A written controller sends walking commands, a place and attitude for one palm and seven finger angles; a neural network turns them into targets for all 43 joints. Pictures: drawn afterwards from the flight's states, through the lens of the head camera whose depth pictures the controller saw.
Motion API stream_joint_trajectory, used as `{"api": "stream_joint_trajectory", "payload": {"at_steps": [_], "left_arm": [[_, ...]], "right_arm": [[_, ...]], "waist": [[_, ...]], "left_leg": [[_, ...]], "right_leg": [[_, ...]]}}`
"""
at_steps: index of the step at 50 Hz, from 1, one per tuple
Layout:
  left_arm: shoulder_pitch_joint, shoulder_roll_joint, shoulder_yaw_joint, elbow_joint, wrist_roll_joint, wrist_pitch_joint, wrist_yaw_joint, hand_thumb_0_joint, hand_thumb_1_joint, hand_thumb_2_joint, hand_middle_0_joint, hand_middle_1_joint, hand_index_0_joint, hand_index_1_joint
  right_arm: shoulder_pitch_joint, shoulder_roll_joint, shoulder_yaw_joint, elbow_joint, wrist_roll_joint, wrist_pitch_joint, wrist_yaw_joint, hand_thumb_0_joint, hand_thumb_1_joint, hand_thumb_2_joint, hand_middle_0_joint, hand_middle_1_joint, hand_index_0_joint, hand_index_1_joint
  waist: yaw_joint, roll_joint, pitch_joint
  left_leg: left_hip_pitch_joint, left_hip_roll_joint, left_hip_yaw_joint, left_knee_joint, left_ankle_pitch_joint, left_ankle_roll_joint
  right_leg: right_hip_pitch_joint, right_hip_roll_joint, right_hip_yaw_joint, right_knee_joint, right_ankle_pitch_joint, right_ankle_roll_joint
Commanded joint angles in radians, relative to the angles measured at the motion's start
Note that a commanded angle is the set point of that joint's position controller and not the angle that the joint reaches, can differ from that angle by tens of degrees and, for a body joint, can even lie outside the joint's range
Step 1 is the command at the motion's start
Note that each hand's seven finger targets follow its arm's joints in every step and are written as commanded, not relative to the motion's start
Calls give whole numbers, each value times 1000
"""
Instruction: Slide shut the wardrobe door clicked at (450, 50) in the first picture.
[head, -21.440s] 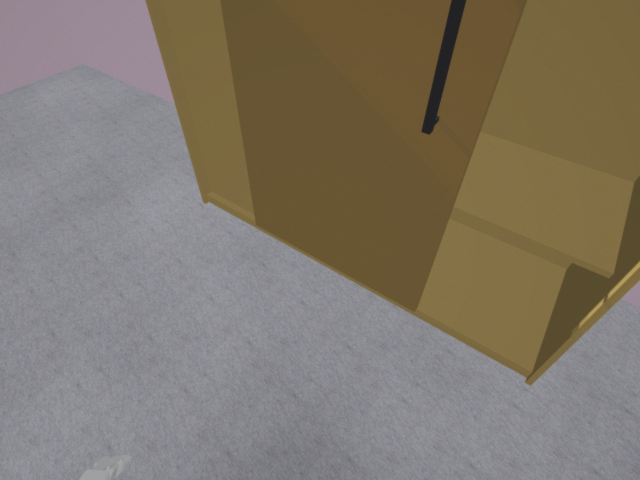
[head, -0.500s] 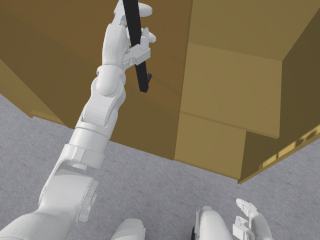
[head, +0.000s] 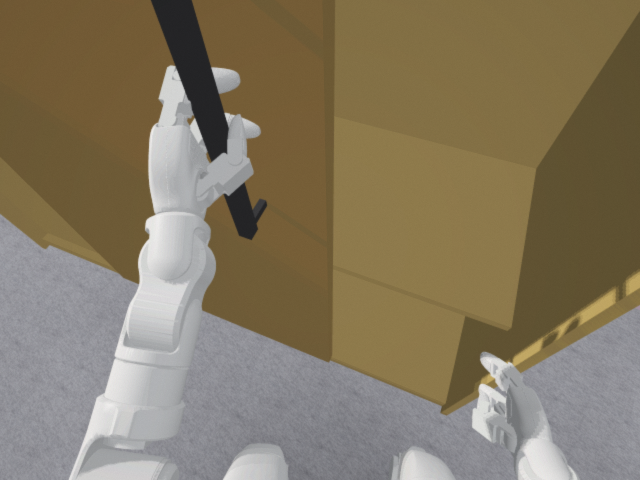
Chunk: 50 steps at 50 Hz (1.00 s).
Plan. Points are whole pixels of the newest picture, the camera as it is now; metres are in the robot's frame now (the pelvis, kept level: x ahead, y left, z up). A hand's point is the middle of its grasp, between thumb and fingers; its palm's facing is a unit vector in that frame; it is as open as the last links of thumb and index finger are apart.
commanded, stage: step sideways, sliding the door along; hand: left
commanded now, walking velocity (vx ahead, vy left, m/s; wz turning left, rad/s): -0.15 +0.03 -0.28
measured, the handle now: (229, 132) +0.40 +0.20 +0.18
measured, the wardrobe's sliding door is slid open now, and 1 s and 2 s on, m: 0.34 0.06 0.00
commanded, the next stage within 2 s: stop walking and hold the door there in 1.74 s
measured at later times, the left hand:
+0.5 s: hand (378, 210) +0.33 +0.03 +0.19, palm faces -0.09 -0.99 -0.07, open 6.2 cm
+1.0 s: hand (529, 261) +0.30 -0.10 +0.19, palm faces -0.16 -0.98 -0.12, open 6.3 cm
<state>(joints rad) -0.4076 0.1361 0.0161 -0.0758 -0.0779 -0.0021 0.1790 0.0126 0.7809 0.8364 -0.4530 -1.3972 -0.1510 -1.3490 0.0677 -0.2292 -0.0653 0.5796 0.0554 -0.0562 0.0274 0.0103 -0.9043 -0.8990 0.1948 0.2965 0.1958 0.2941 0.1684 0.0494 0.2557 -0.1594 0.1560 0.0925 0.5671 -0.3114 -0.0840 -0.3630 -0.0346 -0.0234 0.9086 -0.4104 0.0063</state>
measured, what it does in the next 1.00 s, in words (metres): steps to the right: right foot, then left foot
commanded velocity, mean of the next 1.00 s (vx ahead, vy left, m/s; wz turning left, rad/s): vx -0.15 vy -0.25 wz -0.13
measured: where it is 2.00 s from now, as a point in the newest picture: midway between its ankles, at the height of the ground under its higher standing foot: outside the picture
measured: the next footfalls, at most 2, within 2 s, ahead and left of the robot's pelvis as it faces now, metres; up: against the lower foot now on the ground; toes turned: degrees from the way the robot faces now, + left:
right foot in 0.58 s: +0.10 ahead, -0.19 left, +0.00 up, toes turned -12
left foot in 0.80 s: +0.02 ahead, +0.06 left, +0.00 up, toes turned -2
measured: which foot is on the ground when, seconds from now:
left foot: down 0.00-0.60, up 0.62-0.78, down 0.80-1.00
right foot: down 0.00-0.24, up 0.26-0.56, down 0.58-0.82, up 0.84-0.98, down 1.00-1.00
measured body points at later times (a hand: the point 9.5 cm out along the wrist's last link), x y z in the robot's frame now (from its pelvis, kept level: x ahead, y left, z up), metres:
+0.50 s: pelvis +0.02 -0.04 +0.01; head +0.10 -0.04 +0.45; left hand +0.33 +0.08 +0.19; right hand +0.24 -0.23 -0.08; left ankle +0.01 +0.13 -0.73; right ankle +0.05 -0.17 -0.69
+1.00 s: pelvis -0.07 -0.12 -0.01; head -0.05 -0.14 +0.44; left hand +0.30 -0.04 +0.19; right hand +0.05 -0.38 -0.11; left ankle -0.02 +0.06 -0.73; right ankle -0.10 -0.23 -0.73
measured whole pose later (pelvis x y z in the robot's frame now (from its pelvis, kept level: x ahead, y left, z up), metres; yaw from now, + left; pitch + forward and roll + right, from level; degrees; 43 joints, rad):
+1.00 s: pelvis -0.07 -0.12 -0.01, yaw -13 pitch -2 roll -1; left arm -0.35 0.18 -0.01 0.00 -0.07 -0.03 0.12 0.02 0.76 0.78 -0.46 -1.40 -0.20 -1.38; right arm 0.13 -0.20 -0.05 0.62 0.04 0.05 0.02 0.01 -0.90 -0.90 0.20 0.30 0.20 0.29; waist 0.03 0.05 0.10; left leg -0.27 0.22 0.10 0.62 -0.29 -0.11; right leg -0.25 0.02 -0.03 0.64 -0.34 0.00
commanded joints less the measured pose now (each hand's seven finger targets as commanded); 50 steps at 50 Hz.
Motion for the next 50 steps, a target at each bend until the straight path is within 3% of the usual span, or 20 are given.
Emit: {"api": "stream_joint_trajectory", "payload": {"at_steps": [1, 3, 4, 6, 8, 10, 11, 12, 14, 24, 28, 29, 30, 31, 33, 38, 41, 43, 47, 50], "left_arm": [[-403, -172, -415, -495, 34, -172, -136, 0, 900, 900, -450, -1400, -450, -1400], [-347, -135, -404, -521, 55, -174, -135, 0, 900, 900, -450, -1400, -450, -1400], [-294, -109, -398, -523, 62, -160, -127, 0, 900, 900, -450, -1400, -450, -1400], [-229, -102, -387, -601, 55, -137, -110, 0, 900, 900, -450, -1400, -450, -1400], [-163, -131, -409, -660, 49, -149, -98, 0, 900, 900, -450, -1400, -450, -1400], [-158, -156, -437, -752, 52, -183, -99, 0, 900, 900, -450, -1400, -450, -1400], [-143, -153, -445, -772, 49, -202, -107, 0, 900, 900, -450, -1400, -450, -1400], [-102, -176, -460, -755, 47, -219, -122, 0, 900, 900, -450, -1400, -450, -1400], [-102, -192, -476, -697, 94, -230, -135, 0, 900, 900, -450, -1400, -450, -1400], [-126, -59, -324, -548, 98, -213, -137, 0, 900, 900, -450, -1400, -450, -1400], [-226, 34, -267, -635, 102, -229, -134, 0, 900, 900, -450, -1400, -450, -1400], [-165, 32, -245, -574, 94, -223, -130, 0, 900, 900, -450, -1400, -450, -1400], [-172, 78, -220, -604, 88, -217, -120, 0, 900, 900, -450, -1400, -450, -1400], [-112, 78, -206, -598, 81, -208, -104, 0, 900, 900, -450, -1400, -450, -1400], [-94, 18, -262, -605, 63, -206, -102, 0, 900, 900, -450, -1400, -450, -1400], [-132, 84, -165, -579, 48, -204, -80, 0, 900, 900, -450, -1400, -450, -1400], [-217, 38, -169, -466, 42, -194, -117, 0, 900, 900, -450, -1400, -450, -1400], [-298, 78, -116, -422, 53, -181, -121, 0, 900, 900, -450, -1400, -450, -1400], [-370, 42, -121, -257, 43, -162, -114, 0, 900, 900, -450, -1400, -450, -1400], [-436, 56, -125, -194, 40, -148, -120, 0, 900, 900, -450, -1400, -450, -1400]], "right_arm": [[-87, -76, 4, -172, 1, -72, 21, 0, -900, -900, 200, 300, 200, 300], [-78, -69, 9, -178, 7, -74, 6, 0, -900, -900, 200, 300, 200, 300], [-95, -49, 4, -180, 2, -72, -4, 0, -900, -900, 200, 300, 200, 300], [-76, -43, -9, -169, 0, -66, -20, 0, -900, -900, 200, 300, 200, 300], [-63, -40, 2, -153, -5, -55, -21, 0, -900, -900, 200, 300, 200, 300], [-79, -36, 10, -154, -14, -52, -17, 0, -900, -900, 200, 300, 200, 300], [-108, -52, -4, -178, -13, -55, -13, 0, -900, -900, 200, 300, 200, 300], [-105, -82, -15, -193, -27, -49, 9, 0, -900, -900, 200, 300, 200, 300], [-87, -80, -11, -204, -32, -34, 38, 0, -900, -900, 200, 300, 200, 300], [-94, -59, 7, -168, -42, -35, 33, 0, -900, -900, 200, 300, 200, 300], [-151, -38, 19, -170, -17, -33, 11, 0, -900, -900, 200, 300, 200, 300], [-116, -14, 19, -164, -10, -27, 10, 0, -900, -900, 200, 300, 200, 300], [-146, 1, 20, -179, -10, -35, -4, 0, -900, -900, 200, 300, 200, 300], [-143, 18, 40, -169, -21, -51, -13, 0, -900, -900, 200, 300, 200, 300], [-104, -2, 15, -143, -10, -61, -12, 0, -900, -900, 200, 300, 200, 300], [-92, 6, 21, -116, -11, -1, -26, 0, -900, -900, 200, 300, 200, 300], [-130, -61, -17, -156, -22, 21, -13, 0, -900, -900, 200, 300, 200, 300], [-172, -49, 0, -140, -32, 46, -7, 0, -900, -900, 200, 300, 200, 300], [-104, -79, -7, -113, -21, 61, -1, 0, -900, -900, 200, 300, 200, 300], [-63, -48, 12, -120, 6, 59, -26, 0, -900, -900, 200, 300, 200, 300]], "waist": [[-183, 182, -516], [-177, -50, -499], [-192, -251, -532], [-168, -393, -548], [-170, -342, -590], [-204, -257, -666], [-195, -100, -685], [-170, 78, -680], [-172, 81, -594], [-199, 242, -437], [-194, 61, -468], [-200, -83, -518], [-193, -268, -545], [-165, -358, -528], [-176, -356, -576], [-202, -142, -695], [-167, 179, -622], [-158, 302, -493], [-163, 163, -507], [-190, -123, -532]], "left_leg": [[369, 173, 28, 80, 808, 159], [242, 64, 63, 224, 556, 111], [52, -24, 54, 272, 303, 77], [-177, -121, -56, 323, -180, 61], [-185, -92, -84, 198, -172, 97], [70, -18, -44, -122, 312, 109], [293, 107, -96, -141, 758, 142], [472, 265, -211, -82, 1150, 220], [400, 315, -165, -85, 1138, 272], [349, 255, 55, -61, 945, 153], [213, 194, 51, 144, 732, 114], [124, 112, 62, 233, 500, 83], [-17, -25, 45, 332, -17, 47], [-83, -100, -42, 400, -316, 53], [-113, -74, -127, 384, -332, 75], [109, -53, 13, -143, 151, 56], [194, 338, -262, -192, 623, 238], [-50, 350, -249, -256, 402, 274], [73, 261, -103, -26, 502, 175], [56, 65, -30, 168, 244, 102]], "right_leg": [[33, 1, -24, -278, 195, -4], [174, -26, -4, -466, 734, 5], [314, -140, 187, -425, 1141, -43], [440, -262, 389, -368, 1492, -118], [463, -255, 323, -291, 1435, -138], [349, -173, 162, -170, 1207, -76], [164, -82, 87, -93, 898, -13], [-85, -34, 40, 19, 226, 2], [-182, 1, 66, 220, -125, -6], [-73, 34, -59, -142, 100, -3], [198, 19, -45, -402, 499, -8], [281, -70, 36, -435, 850, -40], [316, -218, 266, -445, 1234, -116], [263, -298, 338, -491, 1339, -145], [320, -299, 349, -430, 1231, -179], [319, -171, 168, -324, 914, -86], [38, 17, 43, -89, 111, 13], [75, 25, 72, 49, -23, 5], [126, 28, 36, -259, 60, -10], [214, -28, 60, -580, 407, -31]]}}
